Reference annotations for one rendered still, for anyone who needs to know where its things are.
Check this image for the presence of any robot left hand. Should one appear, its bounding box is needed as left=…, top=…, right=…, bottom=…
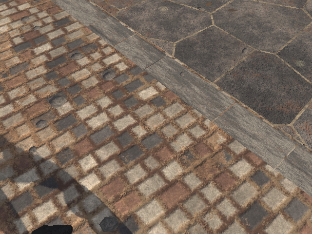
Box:
left=31, top=224, right=73, bottom=234

